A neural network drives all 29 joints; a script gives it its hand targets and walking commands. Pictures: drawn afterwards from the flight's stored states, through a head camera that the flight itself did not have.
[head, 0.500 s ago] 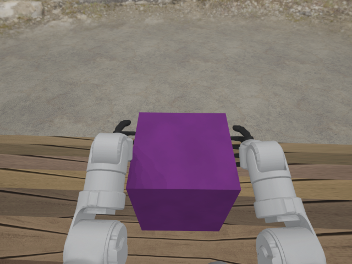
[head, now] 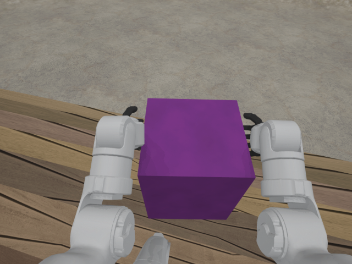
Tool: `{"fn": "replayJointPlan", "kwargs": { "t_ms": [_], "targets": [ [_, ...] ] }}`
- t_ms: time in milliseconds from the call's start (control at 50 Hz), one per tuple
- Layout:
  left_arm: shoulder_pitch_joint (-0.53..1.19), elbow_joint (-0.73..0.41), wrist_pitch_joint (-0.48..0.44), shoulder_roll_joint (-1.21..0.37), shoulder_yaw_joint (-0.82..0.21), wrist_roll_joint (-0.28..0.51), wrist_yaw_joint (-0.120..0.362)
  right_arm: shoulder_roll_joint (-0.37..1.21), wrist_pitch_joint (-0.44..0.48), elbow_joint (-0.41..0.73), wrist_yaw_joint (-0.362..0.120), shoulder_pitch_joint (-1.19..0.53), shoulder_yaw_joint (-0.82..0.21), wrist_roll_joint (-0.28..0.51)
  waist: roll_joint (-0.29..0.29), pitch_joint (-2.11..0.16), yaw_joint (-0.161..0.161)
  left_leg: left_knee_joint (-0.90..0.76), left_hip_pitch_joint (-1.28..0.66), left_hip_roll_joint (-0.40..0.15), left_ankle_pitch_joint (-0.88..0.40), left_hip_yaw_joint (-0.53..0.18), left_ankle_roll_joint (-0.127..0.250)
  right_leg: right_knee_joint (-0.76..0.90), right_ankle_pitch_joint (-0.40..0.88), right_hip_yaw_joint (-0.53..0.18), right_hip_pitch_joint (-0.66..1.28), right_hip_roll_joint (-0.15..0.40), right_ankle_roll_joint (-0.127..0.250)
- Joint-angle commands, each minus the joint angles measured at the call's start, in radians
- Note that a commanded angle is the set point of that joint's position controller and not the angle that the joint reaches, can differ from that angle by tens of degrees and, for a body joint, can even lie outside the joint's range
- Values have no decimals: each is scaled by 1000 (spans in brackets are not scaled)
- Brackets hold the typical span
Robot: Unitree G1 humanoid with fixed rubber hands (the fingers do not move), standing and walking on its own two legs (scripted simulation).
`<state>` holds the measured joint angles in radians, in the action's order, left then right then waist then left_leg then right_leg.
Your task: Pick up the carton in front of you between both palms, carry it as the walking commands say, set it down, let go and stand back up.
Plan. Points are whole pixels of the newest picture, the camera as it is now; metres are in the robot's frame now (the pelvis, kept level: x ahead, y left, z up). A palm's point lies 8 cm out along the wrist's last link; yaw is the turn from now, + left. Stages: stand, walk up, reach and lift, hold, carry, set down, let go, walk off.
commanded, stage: carry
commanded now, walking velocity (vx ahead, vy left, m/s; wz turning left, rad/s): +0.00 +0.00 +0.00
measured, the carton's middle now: (189, 163) +0.36 +0.04 +0.02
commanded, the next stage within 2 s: none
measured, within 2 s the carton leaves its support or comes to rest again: neither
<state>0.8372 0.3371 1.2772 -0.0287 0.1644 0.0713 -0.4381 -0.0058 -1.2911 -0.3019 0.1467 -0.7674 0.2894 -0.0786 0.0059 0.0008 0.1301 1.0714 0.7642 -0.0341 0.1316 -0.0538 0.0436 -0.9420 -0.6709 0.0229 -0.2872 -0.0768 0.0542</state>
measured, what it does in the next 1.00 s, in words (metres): goes down: left foot 0.16 m lower, then right foot 0.16 m lower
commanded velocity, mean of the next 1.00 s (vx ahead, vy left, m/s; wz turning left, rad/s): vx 0.00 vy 0.00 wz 0.00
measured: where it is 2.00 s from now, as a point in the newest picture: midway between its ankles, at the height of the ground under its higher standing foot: (178, 142)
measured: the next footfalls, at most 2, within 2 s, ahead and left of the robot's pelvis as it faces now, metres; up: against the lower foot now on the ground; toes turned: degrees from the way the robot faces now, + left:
left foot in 0.14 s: +0.28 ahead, +0.15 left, -0.16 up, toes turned +0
right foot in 0.68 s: +0.68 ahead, +0.05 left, -0.32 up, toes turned -1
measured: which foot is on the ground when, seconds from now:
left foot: up 0.00-0.12, down 0.14-0.68, up 0.70-1.00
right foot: down 0.00-0.18, up 0.20-0.66, down 0.68-1.00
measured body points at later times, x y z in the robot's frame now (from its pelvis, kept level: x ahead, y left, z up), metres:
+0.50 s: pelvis +0.35 +0.11 -0.15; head +0.43 +0.13 +0.29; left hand +0.74 +0.24 -0.10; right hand +0.71 -0.05 -0.09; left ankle +0.24 +0.15 -0.83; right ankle +0.45 -0.04 -0.79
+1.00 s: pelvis +0.79 +0.14 -0.35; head +0.80 +0.16 +0.10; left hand +1.16 +0.30 -0.25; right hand +1.16 +0.01 -0.27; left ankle +0.95 +0.27 -1.04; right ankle +0.64 +0.05 -0.99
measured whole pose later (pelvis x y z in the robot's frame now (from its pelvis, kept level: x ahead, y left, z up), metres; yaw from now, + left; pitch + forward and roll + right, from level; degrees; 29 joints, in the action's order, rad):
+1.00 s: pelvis +0.79 +0.14 -0.35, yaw -2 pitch +2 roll -1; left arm 0.80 0.39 1.11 -0.06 0.16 0.06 -0.43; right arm 0.01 -1.14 -0.30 0.14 -0.68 0.30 -0.11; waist 0.01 -0.02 0.12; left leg 0.74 0.68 -0.04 -0.27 -0.04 0.04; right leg -1.13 -0.86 0.02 -0.31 -0.06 0.05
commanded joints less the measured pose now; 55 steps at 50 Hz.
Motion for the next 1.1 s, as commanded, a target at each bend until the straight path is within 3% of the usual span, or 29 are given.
{"fn": "replayJointPlan", "kwargs": {
  "t_ms": [0,40,80,100,120,140,180,240,300,380,420,500,540,580,600,620,640,660,700,760,800,820,900,960,980,1000,1020,1040,1080],
  "targets": [
    [851,-5,-66,-1350,-460,484,574,1103,116,182,-272,-935,-514,433,59,-398,-27,-338,-220,20,-472,87,-19,-60,401,-179,119,183,91],
    [731,20,-84,-1280,-377,432,573,1103,124,165,-276,-930,-536,446,27,-321,-8,-587,-367,56,-445,137,-50,-33,460,-128,71,110,68],
    [563,158,-95,-1280,-381,343,569,1090,113,-27,-278,-724,-475,384,-26,-352,-100,-672,-635,62,-405,133,-5,-282,649,-78,13,96,43],
    [424,261,-95,-1257,-299,279,565,1091,135,31,-283,-801,-536,438,-69,-429,-225,-594,-900,-87,-475,-66,54,-612,202,-59,-211,101,-18],
    [462,234,-117,-1210,-289,265,566,1099,150,25,-289,-797,-552,454,-249,-510,-241,-315,-1165,-226,-957,-175,94,-901,-111,-36,-509,44,-75],
    [278,372,-120,-1206,-264,208,570,1071,144,-62,-279,-682,-535,421,-195,-601,-232,-279,-1269,-314,-969,-387,129,-947,-167,-62,-573,35,-65],
    [387,262,-147,-1224,-284,216,576,1152,172,12,-276,-738,-555,405,-96,-622,-222,-378,-1252,-375,-337,-602,211,-877,-150,-86,-716,59,-48],
    [613,-30,-192,-1216,-341,260,578,1238,212,133,-304,-755,-597,475,13,-524,-183,-427,-887,-236,-268,-430,178,-666,-118,-86,-535,74,-42],
    [704,-326,-211,-1169,-465,401,563,1161,244,407,-297,-756,-622,551,-167,-504,-172,-311,-857,-172,-452,-342,156,-437,192,-118,-580,132,-34],
    [688,-498,-228,-1137,-611,349,481,1158,248,397,-271,-650,-697,548,-258,-555,-219,-350,-963,-174,-634,-191,203,-183,521,-19,-504,101,-34],
    [451,-320,-203,-1182,-613,288,489,1151,225,323,-273,-578,-725,522,-122,-597,-229,-237,-1017,-195,-617,-269,203,-331,635,-42,-621,98,-16],
    [418,-198,-190,-1135,-621,260,513,1116,227,294,-294,-669,-752,537,-92,-486,-243,-116,-924,-18,-412,-110,101,129,913,67,-514,43,-13],
    [396,-208,-196,-1086,-572,267,517,1116,228,278,-297,-583,-756,523,51,-391,-257,-75,-766,54,-310,-56,59,409,986,198,-274,-42,-25],
    [302,1,-172,-1095,-531,188,518,1072,217,152,-302,-578,-730,472,-13,-386,-187,163,-537,74,-352,2,6,433,1053,245,116,-65,-10],
    [203,-2,-171,-1044,-486,170,523,1050,208,123,-308,-540,-718,468,32,-462,1,509,-350,48,-448,68,-28,411,983,229,400,-42,21],
    [276,25,-168,-1014,-491,187,527,1027,198,70,-313,-548,-677,421,239,-388,59,818,-26,83,379,88,-78,413,1198,-56,576,208,157],
    [283,24,-153,-986,-472,203,531,1030,174,18,-300,-546,-622,406,262,-377,79,890,320,171,645,-20,-123,290,1496,-382,775,324,268],
    [323,-13,-151,-967,-483,198,531,1018,171,69,-298,-568,-646,422,161,-460,31,835,319,153,560,-53,-90,251,1296,-605,752,413,336],
    [524,-83,-135,-1030,-512,252,533,983,165,37,-284,-634,-551,363,-215,-306,-20,482,164,70,434,-26,-9,356,927,-679,391,408,287],
    [722,-124,-154,-1164,-557,383,548,973,195,2,-274,-648,-396,303,-151,-361,-61,281,-3,-27,278,-71,8,298,596,-609,138,383,312],
    [783,-163,-170,-1209,-561,439,559,1025,204,151,-275,-751,-452,365,115,-338,-88,64,-114,16,159,12,-12,303,795,-547,30,339,262],
    [822,-158,-178,-1236,-548,436,565,1019,200,30,-280,-666,-404,329,105,-364,-52,56,-146,13,-1,18,-15,211,614,-490,-51,266,195],
    [624,-5,-184,-1350,-490,433,591,1104,247,263,-266,-898,-515,393,18,-406,-40,-368,-290,36,-508,83,-1,-52,279,-118,-37,100,91],
    [478,180,-169,-1315,-404,373,586,1091,237,207,-255,-849,-548,389,99,-358,-56,-558,-605,76,-528,174,-32,-121,347,-84,-152,119,89],
    [544,2,-197,-1267,-424,354,578,1138,218,129,-261,-803,-600,413,89,-407,-103,-542,-721,124,-425,246,-24,-272,516,-2,-163,93,61],
    [456,98,-171,-1287,-426,335,568,1112,221,113,-269,-753,-576,420,14,-454,-222,-566,-860,60,-404,121,45,-559,532,31,-209,83,24],
    [387,182,-167,-1207,-379,264,555,1053,213,29,-275,-721,-573,397,-187,-482,-267,-476,-1088,-101,-721,-48,134,-823,2,61,-504,32,-35],
    [380,242,-177,-1149,-341,226,559,1055,204,-72,-281,-605,-561,362,-177,-556,-233,-384,-1187,-213,-756,-305,209,-874,-93,-22,-591,-21,-29],
    [378,129,-208,-1138,-291,182,566,1212,238,1,-299,-709,-621,431,-96,-623,-260,-442,-1200,-362,-325,-626,296,-798,88,-141,-766,43,-8]
  ]
}}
